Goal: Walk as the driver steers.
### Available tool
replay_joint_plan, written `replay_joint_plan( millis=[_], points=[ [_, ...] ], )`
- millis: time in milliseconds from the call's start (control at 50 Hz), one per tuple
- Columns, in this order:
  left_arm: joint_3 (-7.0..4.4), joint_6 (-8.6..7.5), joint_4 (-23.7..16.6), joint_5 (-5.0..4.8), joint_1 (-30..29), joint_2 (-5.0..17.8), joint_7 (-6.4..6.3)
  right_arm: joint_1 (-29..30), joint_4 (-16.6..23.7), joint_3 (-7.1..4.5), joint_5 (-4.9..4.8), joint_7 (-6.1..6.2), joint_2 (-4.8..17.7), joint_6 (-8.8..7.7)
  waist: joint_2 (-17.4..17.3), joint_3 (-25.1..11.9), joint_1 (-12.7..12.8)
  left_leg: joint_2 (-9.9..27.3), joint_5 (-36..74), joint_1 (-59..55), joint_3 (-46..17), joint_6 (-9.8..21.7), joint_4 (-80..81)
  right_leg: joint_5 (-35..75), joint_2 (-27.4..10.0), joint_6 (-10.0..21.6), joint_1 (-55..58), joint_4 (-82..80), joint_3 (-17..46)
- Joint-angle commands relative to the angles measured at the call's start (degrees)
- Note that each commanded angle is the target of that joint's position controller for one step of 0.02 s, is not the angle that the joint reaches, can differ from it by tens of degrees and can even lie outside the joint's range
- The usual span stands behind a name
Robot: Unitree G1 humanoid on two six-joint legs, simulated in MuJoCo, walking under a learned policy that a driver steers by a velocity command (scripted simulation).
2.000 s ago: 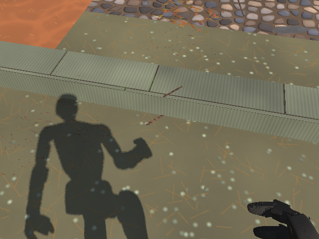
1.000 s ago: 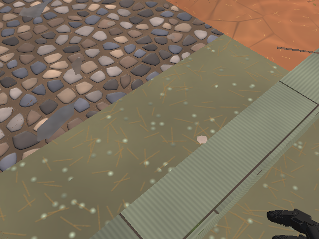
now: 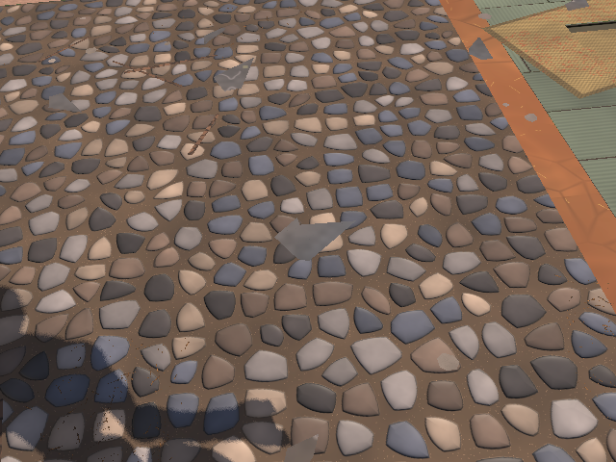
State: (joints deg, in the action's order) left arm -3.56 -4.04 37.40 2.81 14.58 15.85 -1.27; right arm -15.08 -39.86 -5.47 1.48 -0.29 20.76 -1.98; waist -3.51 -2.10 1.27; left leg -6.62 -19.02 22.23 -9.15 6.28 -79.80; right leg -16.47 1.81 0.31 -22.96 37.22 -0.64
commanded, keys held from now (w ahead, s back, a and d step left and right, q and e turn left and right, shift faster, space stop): w+q+shift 0.54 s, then w+shift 0.46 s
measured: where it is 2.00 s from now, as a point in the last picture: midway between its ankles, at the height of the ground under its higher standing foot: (128, 195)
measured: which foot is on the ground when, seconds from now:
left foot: up 0.00-0.36, down 0.38-0.70, up 0.72-1.00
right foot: down 0.00-0.36, up 0.38-0.68, down 0.70-1.00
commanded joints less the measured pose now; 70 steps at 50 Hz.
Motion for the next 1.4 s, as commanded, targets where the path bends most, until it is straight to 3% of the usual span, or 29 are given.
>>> replay_joint_plan(
  millis=[20,120,220,300,340,360,380,400,420,440,520,560,600,660,700,720,740,760,800,860,1040,1120,1140,1160,1180,1200,1260,1320,1400],
  points=[
    [-0.11,-2.45,-2.05,0.22,-0.56,2.14,1.24,0.24,7.66,2.11,1.36,-2.25,-2.19,1.6,4.95,4.61,-3.91,8.0,3.56,25.21,3.47,-1.76,-8.7,-26.2,-19.35,3.59,12.43,-28.22,33.6],
    [-0.13,-4.09,6.56,-1.55,10.3,3.02,1.12,10.09,10.47,2.72,0.27,-3.86,-1.73,2.68,5.96,5.74,-0.23,9.21,15.68,23.18,6.61,-1.83,4.5,17.99,-11.52,-4.17,14.33,-27.52,1.77],
    [0.73,-2.94,11.28,-1.05,20.79,2.43,0.04,21.47,12.16,4.14,0.01,-4.24,-3.26,2.46,5.89,8.51,3.55,5.5,15.4,26.96,17.82,0.79,18.64,46.01,-9.42,-7.13,27.63,-25.84,-9.31],
    [0.31,-1.98,11.63,-1.74,19.74,6.88,-3.43,18.88,11.25,4.17,0.75,-4.77,-1.53,2.7,10.83,5.66,-2.04,-1.2,13.82,6.05,25.29,4.2,34.72,85.53,-11.93,-8.6,25.7,-14.97,-13.84],
    [-0.62,-1.09,9.49,-1.66,13.97,10.1,-4.93,-1.78,4.95,1.47,1.07,-4.13,4.19,2.98,11.41,-0.78,-12.69,-2.37,10.77,-17.33,20.26,7.7,38.42,91.76,-14.38,-9.07,15.35,9.24,-11.64],
    [-1.6,-0.53,7.35,-2.28,7.19,12.08,-4.18,-15.46,0.81,-0.58,-0.19,-2.82,7.16,2.16,5.8,-4.95,-20.33,2.84,17.55,-32.46,11.28,13.71,46.96,62.7,-10.55,-8.08,3.43,38.42,-11.45],
    [-1.12,-0.66,3.9,-1.06,-0.99,7.76,-2.35,-15.45,-1.83,-1.88,-3.25,-0.84,8.69,2.02,-5.66,-3.61,-19.03,6.4,17.18,-42.41,4.37,15.94,46.33,-7.5,0.81,-5.4,-17.42,61.06,-10.26],
    [0.64,-1.32,-1.77,-0.62,5.03,2.23,-2.16,-9.48,1.01,-1.84,-1.59,-0.6,12.09,1.66,-1.52,-9.71,-7.98,15.71,29.05,-48.32,-12.53,21.64,40.33,-17.53,-3.11,-4.99,-29.69,70.09,-1.84],
    [0.92,-2.43,-5.97,-1.95,3.46,5.44,-1.51,-11.36,2.91,-2.38,-0.26,0.79,11.73,1.74,0.56,-17.03,-10.26,24.19,7.66,-53.52,-32.47,28.27,53.86,-14.67,-3.08,-5.83,-35.99,67.52,9.49],
    [1.14,-3.33,-5.52,-1.07,1.02,7.11,-0.79,-8.7,2.24,-1.52,0.21,1.91,7.23,1.51,8.74,-4.54,-7.72,23.17,-2.24,-39.89,-34.98,24.35,64.79,-10.8,-5.47,-4.06,-37.37,56.6,9.57],
    [1.52,1.1,-6.46,1.37,-1.48,5.63,0.62,1.73,2.92,0.33,0.0,1.92,4.23,-2.34,11.6,12.72,4.37,12.7,4.55,3.66,-17.6,16.12,69.82,-12.05,-10.97,-5.76,-16.95,29.23,6.48],
    [2.86,0.89,-6.96,-0.38,-2.6,2.55,2.2,5.61,2.92,-0.42,-0.11,1.41,5.71,-3.26,7.97,10.2,5.26,4.96,5.2,18.25,-7.74,11.89,68.96,4.14,-10.2,-5.25,5.14,11.25,3.18],
    [2.69,0.69,-4.81,-2.11,-1.36,2.42,3.13,0.96,0.82,-0.9,-0.5,0.41,6.39,-3.62,2.87,5.3,2.54,4.85,9.02,13.37,-6.3,9.98,67.51,18.03,-7.86,-4.18,13.32,6.7,0.58],
    [1.65,0.25,-4.14,-1.54,-2.96,5.14,2.21,-6.07,-1.18,-1.06,-0.8,-0.57,7.16,-3.12,1.36,2.15,-0.31,7.19,27.87,-7.03,-6.59,6.6,56.61,12.82,-4.62,-1.72,10.86,-2.53,-1.82],
    [-1.23,-0.17,0.88,-0.42,17.04,10.68,0.6,-3.26,-0.88,-0.75,0.09,-0.81,7.23,-3.1,5.25,-8.21,11.2,5.12,34.21,-3.24,-3.28,2.69,26.17,2.23,-3.95,-0.64,30.37,-0.9,-1.76],
    [-2.41,-0.37,2.63,1.16,26.11,17.11,-0.27,-0.03,2.5,1.47,0.17,-0.37,-1.56,-3.83,20.48,-10.95,13.23,-1.24,1.39,10.09,-0.22,0.79,1.41,-19.8,-18.01,-0.13,36.6,-9.54,21.17],
    [-2.87,-0.41,3.07,0.76,20.69,19.32,0.73,-8.29,4.93,2.53,-1.89,-0.47,-4.04,-4.5,33.61,-12.77,4.4,-4.74,-8.55,22.16,-2.91,1.03,-6.11,-25.97,-25.39,4.2,38.36,-27.36,55.16],
    [-2.28,-0.05,0.67,0.52,10.15,13.12,1.2,-5.99,3.27,2.55,-0.62,0.07,-1.47,-3.43,17.43,-3.98,1.16,1.94,-1.91,27.18,-0.28,1.51,-8.04,-33.13,-25.11,6.97,32.5,-25.24,49.35],
    [-1.22,-0.29,1.76,0.31,5.54,8.03,1.76,1.71,4.01,2.67,0.64,-1.26,-0.85,-2.55,5.62,1.83,0.69,6.09,3.26,23.26,1.8,0.54,-1.43,-19.0,-18.56,6.42,20.35,-22.8,30.36],
    [0.26,-1.87,6.56,-0.97,9.42,3.99,1.84,3.72,6.0,3.35,0.9,-2.96,-2.75,-0.92,8.97,4.55,-1.22,6.67,3.34,22.43,0.28,-0.3,4.99,-8.19,-14.65,5.68,14.94,-24.87,18.69],
    [0.32,-3.04,12.29,-2.55,14.84,7.09,2.14,20.03,10.85,5.59,0.21,-3.66,-2.76,-1.5,6.54,9.2,-0.03,6.93,21.38,10.07,14.65,1.28,42.64,34.88,-12.61,7.13,19.97,-36.97,-1.16],
    [-0.69,-0.89,12.88,-0.72,15.25,12.25,-0.06,4.28,5.03,3.69,0.61,-1.97,1.75,-1.52,12.27,-2.99,-8.24,-1.77,9.97,-6.85,17.96,5.06,44.54,78.11,-15.24,4.73,30.82,-8.13,-7.11],
    [-0.94,0.01,11.88,-0.6,12.36,12.84,-0.53,-7.87,0.79,2.61,0.3,-1.42,3.03,-1.49,11.07,-8.12,-14.08,-1.6,10.76,-19.47,16.56,6.48,48.1,75.59,-14.03,3.73,26.22,8.11,-8.48],
    [-0.56,0.04,10.07,-0.18,11.35,10.57,-0.55,-15.93,-1.51,0.97,0.56,-0.44,6.35,-1.09,6.73,-12.9,-15.64,5.94,-1.09,-34.21,5.24,8.43,45.67,51.64,-10.73,3.8,12.36,28.25,-7.66],
    [1.0,-0.98,6.24,-1.61,14.63,3.16,1.27,-11.29,-1.09,-0.43,0.53,0.22,11.08,-0.13,-12.87,-15.24,-6.15,20.35,-9.7,-46.63,-29.12,16.79,55.08,-5.87,1.21,0.38,-12.6,48.83,-4.9],
    [0.84,-1.91,3.69,-1.53,9.4,6.86,1.06,-10.36,-0.54,-0.94,-0.02,0.11,9.76,0.08,-6.19,-15.56,-8.64,21.93,-8.61,-48.84,-39.73,20.24,62.34,-5.57,0.64,1.27,-23.44,53.25,3.93],
    [2.04,-2.75,0.63,0.0,-0.49,5.6,1.14,-8.22,-3.94,-0.25,-0.63,0.73,4.32,-1.31,6.57,2.22,-3.19,15.9,7.77,-23.95,-22.85,15.25,65.48,-3.06,-6.53,0.76,-19.71,37.78,5.46],
    [2.42,0.29,-1.08,1.58,-1.78,4.78,1.96,-7.65,-4.59,0.74,-1.12,0.81,2.88,-2.73,4.53,5.61,0.98,12.3,9.2,-12.0,-17.92,14.87,68.57,-9.54,-7.93,-1.94,-15.94,28.27,4.59],
    [4.32,-0.22,-5.99,-0.2,-13.37,1.47,3.32,-5.5,-4.24,0.01,-1.49,0.26,4.32,-3.62,3.29,10.21,-0.54,6.04,29.84,3.18,-7.63,9.38,71.45,16.25,-5.73,-2.93,-1.54,3.84,-1.06]
  ],
)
